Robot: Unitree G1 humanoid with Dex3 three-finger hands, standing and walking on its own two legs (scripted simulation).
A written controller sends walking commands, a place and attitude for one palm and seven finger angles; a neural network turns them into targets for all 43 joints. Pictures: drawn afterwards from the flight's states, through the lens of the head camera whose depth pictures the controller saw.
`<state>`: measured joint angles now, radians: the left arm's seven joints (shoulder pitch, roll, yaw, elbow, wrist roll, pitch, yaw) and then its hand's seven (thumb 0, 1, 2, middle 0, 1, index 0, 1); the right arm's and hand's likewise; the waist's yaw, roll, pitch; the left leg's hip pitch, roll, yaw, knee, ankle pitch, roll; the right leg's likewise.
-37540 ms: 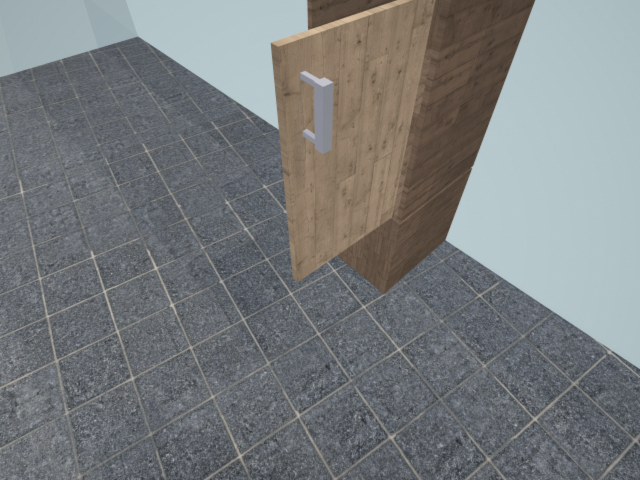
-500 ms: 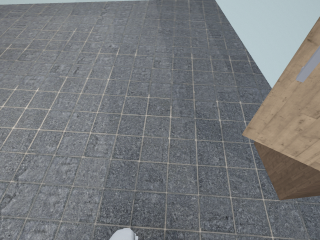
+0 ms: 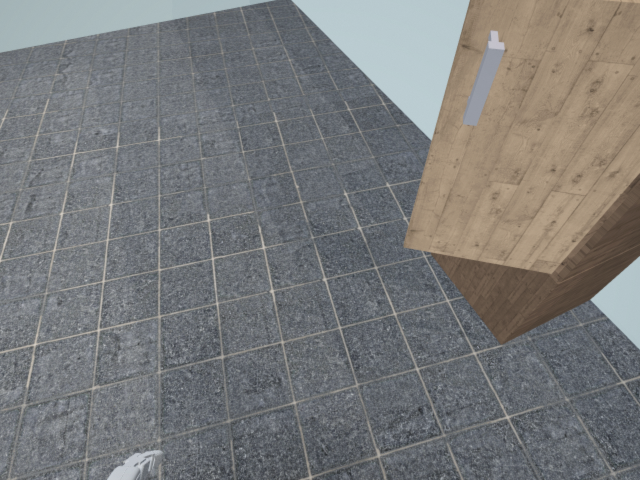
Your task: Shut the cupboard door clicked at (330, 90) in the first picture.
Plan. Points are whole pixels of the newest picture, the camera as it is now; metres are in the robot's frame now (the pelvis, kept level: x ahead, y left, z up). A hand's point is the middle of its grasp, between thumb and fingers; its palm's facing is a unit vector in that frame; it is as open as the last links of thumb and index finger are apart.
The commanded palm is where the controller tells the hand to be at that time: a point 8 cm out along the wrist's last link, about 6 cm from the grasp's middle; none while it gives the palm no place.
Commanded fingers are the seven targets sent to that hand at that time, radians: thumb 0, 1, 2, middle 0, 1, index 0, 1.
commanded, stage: turn to face it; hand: left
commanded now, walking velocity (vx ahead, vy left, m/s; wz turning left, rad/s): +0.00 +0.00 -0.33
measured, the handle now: (481, 79) +0.65 -0.21 +0.15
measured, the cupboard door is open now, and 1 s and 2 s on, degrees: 52 52 52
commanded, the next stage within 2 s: take the last steps up to it in 0.26 s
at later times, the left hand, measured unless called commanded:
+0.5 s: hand out of the picture +0.13 +0.20 -0.16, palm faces -0.14 -0.98 -0.16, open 7.4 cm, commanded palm none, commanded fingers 0.00 0.90 0.90 -0.20 -0.30 -0.20 -0.30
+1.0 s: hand (283, 431) +0.21 +0.07 -0.15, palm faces -0.26 -0.95 -0.18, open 7.4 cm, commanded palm none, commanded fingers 0.00 0.90 0.90 -0.20 -0.30 -0.20 -0.30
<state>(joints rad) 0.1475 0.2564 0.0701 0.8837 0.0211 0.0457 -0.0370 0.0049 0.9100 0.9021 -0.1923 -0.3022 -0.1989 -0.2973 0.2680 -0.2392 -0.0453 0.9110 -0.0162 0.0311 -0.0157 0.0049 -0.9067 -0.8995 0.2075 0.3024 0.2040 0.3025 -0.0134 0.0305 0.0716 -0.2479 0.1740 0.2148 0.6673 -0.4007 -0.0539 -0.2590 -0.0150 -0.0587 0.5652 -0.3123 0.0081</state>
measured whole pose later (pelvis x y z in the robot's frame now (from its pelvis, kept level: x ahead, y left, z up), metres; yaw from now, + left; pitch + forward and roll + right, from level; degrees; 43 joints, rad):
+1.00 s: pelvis +0.12 -0.09 +0.02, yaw -15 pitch +0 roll -1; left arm 0.25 0.17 0.04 1.03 0.02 -0.01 -0.01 0.00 0.91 0.90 -0.19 -0.30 -0.20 -0.30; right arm 0.27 -0.22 -0.06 1.03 -0.03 0.01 -0.01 0.01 -0.91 -0.90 0.20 0.30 0.20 0.30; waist -0.04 0.01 0.02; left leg -0.51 0.10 0.10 1.01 -0.38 -0.03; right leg -0.13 0.05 -0.08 0.37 -0.25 -0.07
